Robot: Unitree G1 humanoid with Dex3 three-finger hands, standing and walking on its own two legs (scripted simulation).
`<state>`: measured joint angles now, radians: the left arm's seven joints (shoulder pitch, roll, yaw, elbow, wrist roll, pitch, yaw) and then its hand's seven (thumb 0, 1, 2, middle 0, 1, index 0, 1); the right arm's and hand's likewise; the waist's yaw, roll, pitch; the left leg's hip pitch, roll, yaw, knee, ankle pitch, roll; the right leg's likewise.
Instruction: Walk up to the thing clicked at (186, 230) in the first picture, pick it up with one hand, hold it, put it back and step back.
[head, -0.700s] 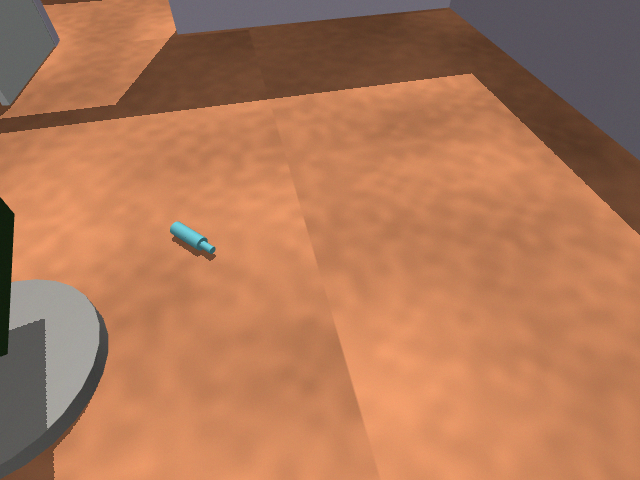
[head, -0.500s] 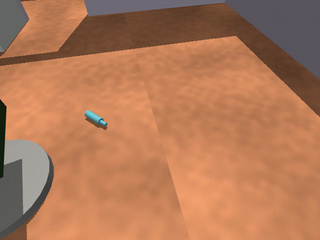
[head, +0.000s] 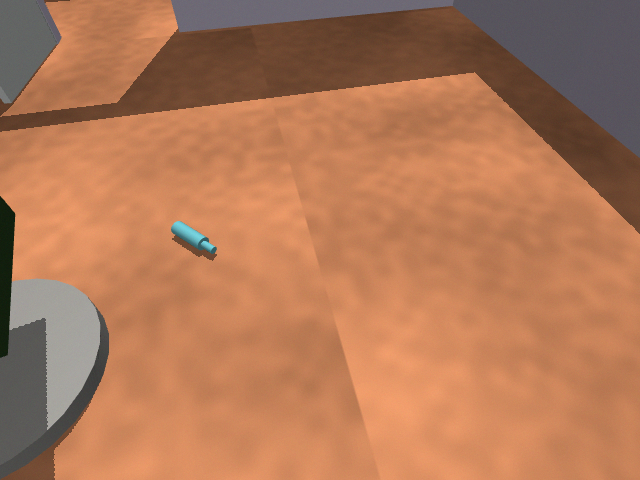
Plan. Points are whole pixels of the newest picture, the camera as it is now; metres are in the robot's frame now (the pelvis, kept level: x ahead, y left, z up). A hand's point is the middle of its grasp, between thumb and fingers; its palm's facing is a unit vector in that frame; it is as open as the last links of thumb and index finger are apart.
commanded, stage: stand
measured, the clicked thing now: (194, 238) +1.12 +0.57 -0.75
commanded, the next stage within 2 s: walk up in 0.42 s
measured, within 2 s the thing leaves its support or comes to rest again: neither
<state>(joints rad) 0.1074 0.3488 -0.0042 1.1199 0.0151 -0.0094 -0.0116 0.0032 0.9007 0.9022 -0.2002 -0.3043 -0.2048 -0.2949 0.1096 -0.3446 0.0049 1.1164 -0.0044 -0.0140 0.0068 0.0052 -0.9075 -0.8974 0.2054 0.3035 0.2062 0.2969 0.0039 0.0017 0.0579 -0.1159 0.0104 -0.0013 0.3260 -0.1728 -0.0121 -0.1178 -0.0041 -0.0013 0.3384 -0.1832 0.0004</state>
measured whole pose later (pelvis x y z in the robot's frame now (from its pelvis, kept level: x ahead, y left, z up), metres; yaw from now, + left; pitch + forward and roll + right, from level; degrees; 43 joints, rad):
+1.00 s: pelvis -0.01 -0.05 -0.03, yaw +32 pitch -2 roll +2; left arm 0.22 0.41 0.07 0.74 0.04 0.04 -0.06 0.00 0.90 0.90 -0.20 -0.30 -0.21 -0.30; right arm 0.24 -0.40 -0.09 0.73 -0.04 0.03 0.05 0.01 -0.91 -0.90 0.20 0.30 0.20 0.30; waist 0.04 -0.07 0.14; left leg -0.31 0.00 0.07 0.60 -0.26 0.02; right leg -0.21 -0.13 -0.26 0.71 -0.45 -0.03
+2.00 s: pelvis +0.01 -0.07 -0.04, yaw +69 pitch -3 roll +1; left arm 0.27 0.38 0.04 0.82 0.04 -0.01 -0.03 0.01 0.90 0.90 -0.20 -0.30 -0.21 -0.30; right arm 0.25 -0.42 -0.05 0.81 0.00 0.01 -0.01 0.01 -0.91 -0.90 0.21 0.30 0.21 0.30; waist 0.03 0.01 0.11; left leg -0.49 -0.05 -0.08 1.06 -0.50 0.01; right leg -0.34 -0.09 -0.09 0.76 -0.37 -0.02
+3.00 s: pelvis +0.01 -0.06 +0.00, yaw +75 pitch -3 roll +0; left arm 0.08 0.37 0.00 1.14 0.01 -0.01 -0.02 0.00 0.90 0.90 -0.20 -0.30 -0.20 -0.29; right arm 0.06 -0.35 0.00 1.13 0.00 -0.02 0.01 0.01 -0.91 -0.90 0.21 0.30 0.21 0.30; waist 0.01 0.00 0.07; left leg -0.18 0.00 -0.06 0.38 -0.15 -0.02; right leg -0.12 -0.04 -0.06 0.37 -0.19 0.03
